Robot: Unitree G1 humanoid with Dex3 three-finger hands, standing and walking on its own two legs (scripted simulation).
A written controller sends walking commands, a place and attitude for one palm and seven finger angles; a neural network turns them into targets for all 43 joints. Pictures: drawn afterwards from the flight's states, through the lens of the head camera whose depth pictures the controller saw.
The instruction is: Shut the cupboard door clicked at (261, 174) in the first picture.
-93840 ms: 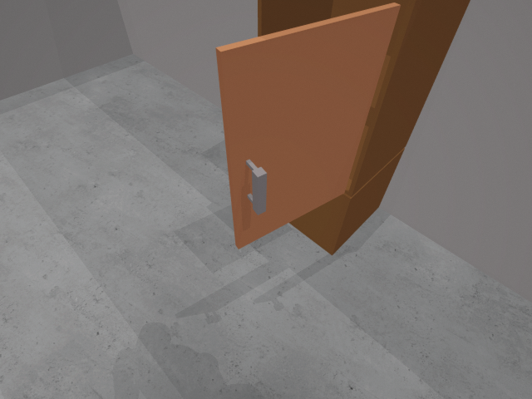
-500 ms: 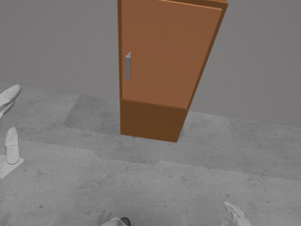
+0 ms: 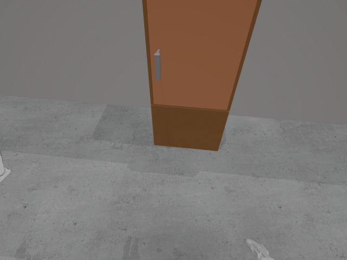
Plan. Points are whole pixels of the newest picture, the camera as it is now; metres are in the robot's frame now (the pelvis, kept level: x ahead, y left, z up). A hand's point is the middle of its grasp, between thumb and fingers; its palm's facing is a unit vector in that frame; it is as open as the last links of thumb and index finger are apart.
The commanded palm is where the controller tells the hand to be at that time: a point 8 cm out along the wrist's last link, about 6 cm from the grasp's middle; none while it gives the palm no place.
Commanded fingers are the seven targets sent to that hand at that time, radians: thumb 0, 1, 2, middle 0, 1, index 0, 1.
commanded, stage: stop stepping back and stand still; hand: left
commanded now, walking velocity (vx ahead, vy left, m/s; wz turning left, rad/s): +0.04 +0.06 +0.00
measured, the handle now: (158, 64) +0.96 +0.11 -0.06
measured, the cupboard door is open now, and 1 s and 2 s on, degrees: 0 0 0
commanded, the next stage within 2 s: let the arm hang, fingers relaxed in 1.34 s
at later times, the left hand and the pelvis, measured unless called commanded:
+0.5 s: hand (26, 144) +0.26 +0.27 +0.19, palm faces +0.43 -0.75 -0.50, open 7.4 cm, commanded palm +0.20 +0.30 +0.19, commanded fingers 0.00 0.90 0.90 -0.20 -0.30 -0.20 -0.30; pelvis +0.05 +0.00 +0.01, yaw +0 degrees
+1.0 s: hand (14, 154) +0.26 +0.30 +0.17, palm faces +0.41 -0.80 -0.44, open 7.4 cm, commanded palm +0.20 +0.33 +0.19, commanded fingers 0.00 0.90 0.90 -0.20 -0.30 -0.20 -0.30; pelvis +0.05 +0.04 +0.01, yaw -1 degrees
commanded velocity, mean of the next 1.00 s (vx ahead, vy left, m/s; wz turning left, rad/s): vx -0.02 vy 0.03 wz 0.00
